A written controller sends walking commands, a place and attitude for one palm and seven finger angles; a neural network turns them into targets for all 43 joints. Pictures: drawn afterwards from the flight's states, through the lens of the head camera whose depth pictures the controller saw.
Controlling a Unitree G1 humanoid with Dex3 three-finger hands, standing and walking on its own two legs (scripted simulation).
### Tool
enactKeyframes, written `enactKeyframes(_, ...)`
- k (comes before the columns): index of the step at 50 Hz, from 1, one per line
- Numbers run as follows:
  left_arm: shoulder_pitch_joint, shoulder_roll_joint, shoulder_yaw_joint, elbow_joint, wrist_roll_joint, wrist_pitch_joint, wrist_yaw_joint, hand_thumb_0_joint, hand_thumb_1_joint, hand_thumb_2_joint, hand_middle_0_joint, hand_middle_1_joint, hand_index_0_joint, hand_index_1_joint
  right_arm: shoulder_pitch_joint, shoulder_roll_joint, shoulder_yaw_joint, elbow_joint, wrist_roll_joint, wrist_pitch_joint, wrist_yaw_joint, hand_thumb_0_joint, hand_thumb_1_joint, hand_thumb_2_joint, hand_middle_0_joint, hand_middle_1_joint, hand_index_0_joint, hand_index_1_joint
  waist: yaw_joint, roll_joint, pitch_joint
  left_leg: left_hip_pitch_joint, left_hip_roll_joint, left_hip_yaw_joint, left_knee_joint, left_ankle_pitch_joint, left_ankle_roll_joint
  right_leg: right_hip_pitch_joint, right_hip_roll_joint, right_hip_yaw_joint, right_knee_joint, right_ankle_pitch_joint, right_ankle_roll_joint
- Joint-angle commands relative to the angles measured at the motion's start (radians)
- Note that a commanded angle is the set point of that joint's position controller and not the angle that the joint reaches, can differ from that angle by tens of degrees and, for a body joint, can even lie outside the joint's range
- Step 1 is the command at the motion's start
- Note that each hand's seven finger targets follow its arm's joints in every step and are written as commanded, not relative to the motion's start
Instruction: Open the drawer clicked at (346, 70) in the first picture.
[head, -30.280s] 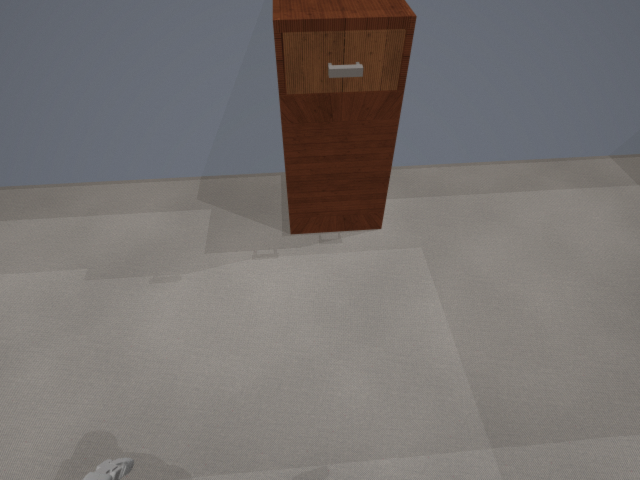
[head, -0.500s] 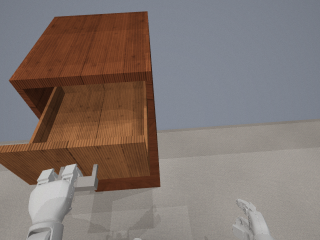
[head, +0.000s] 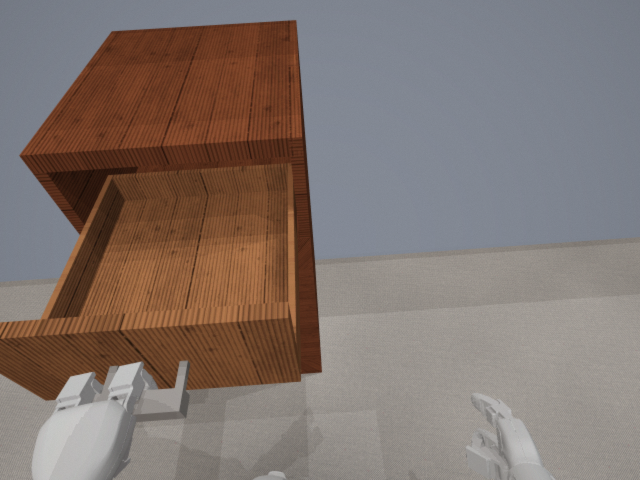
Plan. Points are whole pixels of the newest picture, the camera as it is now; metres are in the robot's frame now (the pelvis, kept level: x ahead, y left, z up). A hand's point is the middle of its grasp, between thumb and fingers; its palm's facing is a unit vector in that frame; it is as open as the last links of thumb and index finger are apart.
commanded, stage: pull the drawer open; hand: left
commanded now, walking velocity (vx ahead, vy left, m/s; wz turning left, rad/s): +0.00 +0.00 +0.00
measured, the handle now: (144, 388) +0.22 +0.23 +0.02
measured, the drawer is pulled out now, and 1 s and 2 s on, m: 0.27 0.30 0.30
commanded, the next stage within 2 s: open the thumb to release the handle in 0.42 s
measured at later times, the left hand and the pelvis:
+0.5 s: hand (108, 479) +0.13 +0.25 +0.00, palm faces -0.03 -0.10 -0.99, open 6.1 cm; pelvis -0.01 +0.00 -0.01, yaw +0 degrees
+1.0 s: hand (97, 478) +0.13 +0.25 +0.01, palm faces -0.01 -0.08 -1.00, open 11.9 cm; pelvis -0.02 -0.01 +0.00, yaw +2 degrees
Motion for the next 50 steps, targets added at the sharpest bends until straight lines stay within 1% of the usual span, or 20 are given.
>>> enactKeyframes(1,0.176,0.169,0.174,-0.186,-0.008,0.017,0.062,0.0,0.9,0.9,-0.4,-1.35,-0.4,-1.35,-0.132,-0.1,-0.037,-0.171,0.007,-0.05,-0.006,0.0,-0.9,-0.9,0.2,0.3,0.2,0.3,0.057,-0.023,-0.134,0.23,-0.056,0.018,-0.082,0.311,0.043,-0.017,0.013,-0.028,-0.129,0.546,-0.027)
enactKeyframes(4,0.183,0.192,0.198,-0.208,0.0,0.004,0.068,0.0,0.9,0.9,-0.4,-1.35,-0.4,-1.35,-0.141,-0.099,-0.033,-0.176,0.001,-0.046,-0.003,0.0,-0.9,-0.9,0.2,0.3,0.2,0.3,0.069,-0.004,-0.129,0.23,-0.059,0.017,-0.077,0.29,0.042,-0.045,0.014,-0.017,-0.129,0.505,-0.029)
enactKeyframes(8,0.215,0.137,0.13,-0.243,0.004,0.004,0.071,0.0,0.9,0.9,-0.4,-1.35,-0.4,-1.35,-0.131,-0.096,-0.036,-0.191,0.002,-0.048,0.008,0.0,-0.9,-0.9,0.2,0.3,0.2,0.3,0.055,0.037,-0.103,0.239,-0.05,0.012,-0.076,0.277,0.045,-0.082,0.017,-0.04,-0.122,0.43,-0.033)
enactKeyframes(9,0.197,0.157,0.14,-0.254,0.002,0.002,0.07,0.0,0.9,0.9,-0.4,-1.35,-0.4,-1.35,-0.137,-0.099,-0.032,-0.191,-0.003,-0.047,0.011,0.0,-0.9,-0.9,0.2,0.3,0.2,0.3,0.056,0.018,-0.114,0.251,-0.052,0.009,-0.069,0.268,0.044,-0.105,0.016,-0.025,-0.13,0.411,-0.034)
enactKeyframes(12,0.215,0.172,0.159,-0.26,-0.001,-0.002,0.074,0.0,0.9,0.9,-0.4,-1.35,-0.4,-1.35,-0.141,-0.097,-0.029,-0.198,-0.006,-0.047,0.01,0.0,-0.9,-0.9,0.2,0.3,0.2,0.3,0.061,-0.004,-0.11,0.239,-0.054,0.004,-0.066,0.252,0.044,-0.108,0.017,-0.015,-0.13,0.4,-0.036)
enactKeyframes(13,0.265,0.133,0.131,-0.247,-0.001,-0.001,0.073,0.0,0.9,0.9,-0.4,-1.35,-0.4,-1.35,-0.132,-0.092,-0.035,-0.204,0.001,-0.05,0.008,0.0,-0.9,-0.9,0.2,0.3,0.2,0.3,0.06,0.002,-0.098,0.227,-0.05,0.008,-0.069,0.246,0.049,-0.094,0.017,-0.034,-0.126,0.402,-0.033)
enactKeyframes(16,0.235,0.176,0.171,-0.253,-0.001,-0.006,0.075,0.0,0.9,0.9,-0.4,-1.35,-0.4,-1.35,-0.13,-0.095,-0.034,-0.201,-0.002,-0.048,0.002,0.0,-0.9,-0.9,0.2,0.3,0.2,0.3,0.059,-0.018,-0.117,0.218,-0.053,0.004,-0.063,0.247,0.047,-0.086,0.015,-0.026,-0.124,0.419,-0.033)
enactKeyframes(20,0.249,0.141,0.13,-0.268,0.002,-0.007,0.072,0.0,0.9,0.9,-0.4,-1.35,-0.4,-1.35,-0.127,-0.094,-0.032,-0.21,-0.002,-0.049,0.012,0.0,-0.9,-0.9,0.2,0.3,0.2,0.3,0.056,0.014,-0.101,0.226,-0.051,0.005,-0.056,0.261,0.048,-0.107,0.015,-0.031,-0.115,0.417,-0.034)
enactKeyframes(22,0.233,0.178,0.168,-0.279,0.003,-0.007,0.075,0.0,0.9,0.9,-0.4,-1.35,-0.4,-1.35,-0.135,-0.094,-0.027,-0.206,-0.006,-0.048,0.011,0.0,-0.9,-0.9,0.2,0.3,0.2,0.3,0.066,0.018,-0.123,0.24,-0.054,0.003,-0.053,0.269,0.044,-0.11,0.016,-0.008,-0.12,0.421,-0.037)
enactKeyframes(23,0.257,0.145,0.135,-0.267,0.003,-0.001,0.075,0.0,0.9,0.9,-0.4,-1.35,-0.4,-1.35,-0.128,-0.092,-0.031,-0.21,-0.001,-0.049,0.009,0.0,-0.9,-0.9,0.2,0.3,0.2,0.3,0.058,0.032,-0.101,0.225,-0.05,0.007,-0.056,0.26,0.048,-0.105,0.016,-0.032,-0.114,0.419,-0.034)
enactKeyframes(25,0.234,0.146,0.136,-0.269,0.003,-0.002,0.073,0.0,0.9,0.9,-0.4,-1.35,-0.4,-1.35,-0.124,-0.095,-0.033,-0.209,-0.004,-0.049,0.009,0.0,-0.9,-0.9,0.2,0.3,0.2,0.3,0.052,0.011,-0.107,0.226,-0.051,0.007,-0.051,0.259,0.049,-0.108,0.014,-0.03,-0.117,0.425,-0.033)
enactKeyframes(26,-0.005,0.259,0.242,-0.245,0.023,-0.001,0.085,0.0,0.9,0.9,-0.4,-1.35,-0.4,-1.35,-0.122,-0.109,-0.03,-0.175,-0.004,-0.037,-0.011,0.0,-0.9,-0.9,0.2,0.3,0.2,0.3,0.011,-0.016,-0.076,0.193,-0.051,-0.001,-0.047,0.214,0.046,-0.148,0.014,-0.029,-0.118,0.382,-0.027)
enactKeyframes(27,-0.012,0.251,0.251,-0.277,0.027,-0.012,0.095,0.0,0.83,0.87,-0.395,-1.342,-0.395,-1.342,-0.131,-0.106,-0.031,-0.182,-0.016,-0.042,-0.016,0.0,-0.9,-0.9,0.2,0.3,0.2,0.3,0.047,0.031,-0.123,0.226,-0.06,0.001,-0.044,0.207,0.042,-0.149,0.011,-0.008,-0.122,0.364,-0.031)
enactKeyframes(28,0.083,0.201,0.214,-0.203,0.032,-0.004,0.099,0.0,0.76,0.84,-0.39,-1.335,-0.39,-1.335,-0.117,-0.095,-0.032,-0.181,-0.008,-0.05,-0.018,0.0,-0.9,-0.9,0.2,0.3,0.2,0.3,0.042,0.035,-0.085,0.215,-0.054,0.005,-0.049,0.207,0.045,-0.144,0.015,-0.041,-0.116,0.358,-0.032)
enactKeyframes(30,0.067,0.176,0.185,-0.229,0.016,-0.007,0.096,0.0,0.62,0.78,-0.38,-1.32,-0.38,-1.32,-0.109,-0.099,-0.037,-0.185,-0.005,-0.053,-0.014,0.0,-0.9,-0.9,0.2,0.3,0.2,0.3,0.038,0.033,-0.12,0.235,-0.051,0.007,-0.046,0.223,0.046,-0.145,0.014,-0.045,-0.113,0.366,-0.031)
enactKeyframes(37,0.015,0.16,0.133,-0.222,-0.015,0.013,0.05,0.0,0.13,0.57,-0.345,-1.268,-0.345,-1.268,-0.118,-0.109,-0.031,-0.173,-0.001,-0.061,-0.032,0.0,-0.9,-0.9,0.2,0.3,0.2,0.3,0.024,-0.039,-0.134,0.23,-0.055,0.004,-0.065,0.202,0.052,-0.111,0.004,-0.042,-0.143,0.371,-0.016)
enactKeyframes(38,0.049,0.133,0.106,-0.189,-0.011,0.017,0.038,0.0,0.06,0.54,-0.34,-1.26,-0.34,-1.26,-0.111,-0.104,-0.038,-0.171,0.006,-0.064,-0.036,0.0,-0.9,-0.9,0.2,0.3,0.2,0.3,0.02,-0.053,-0.098,0.215,-0.053,0.004,-0.071,0.191,0.055,-0.108,0.007,-0.048,-0.147,0.369,-0.016)
enactKeyframes(40,0.017,0.134,0.085,-0.198,-0.006,0.016,0.017,0.0,-0.08,0.48,-0.33,-1.245,-0.33,-1.245,-0.111,-0.105,-0.032,-0.176,0.006,-0.065,-0.04,0.0,-0.9,-0.9,0.2,0.3,0.2,0.3,0.017,-0.061,-0.084,0.214,-0.054,0.005,-0.078,0.172,0.057,-0.115,0.002,-0.047,-0.161,0.348,-0.013)
enactKeyframes(46,-0.006,0.2,0.154,-0.196,0.012,-0.009,0.014,0.0,-0.5,0.3,-0.3,-1.2,-0.3,-1.2,-0.11,-0.099,-0.025,-0.171,0.003,-0.07,-0.05,0.0,-0.9,-0.9,0.2,0.3,0.2,0.3,0.038,-0.039,-0.087,0.223,-0.058,0.005,-0.086,0.164,0.053,-0.104,0.004,-0.034,-0.174,0.319,-0.022)
enactKeyframes(50,-0.007,0.157,0.12,-0.203,0.011,-0.022,0.025,0.0,-0.5,0.3,-0.3,-1.2,-0.3,-1.2,-0.109,-0.096,-0.03,-0.172,0.002,-0.07,-0.04,0.0,-0.9,-0.9,0.2,0.3,0.2,0.3,0.033,0.01,-0.078,0.232,-0.057,0.009,-0.081,0.165,0.051,-0.127,0.005,-0.047,-0.166,0.308,-0.023)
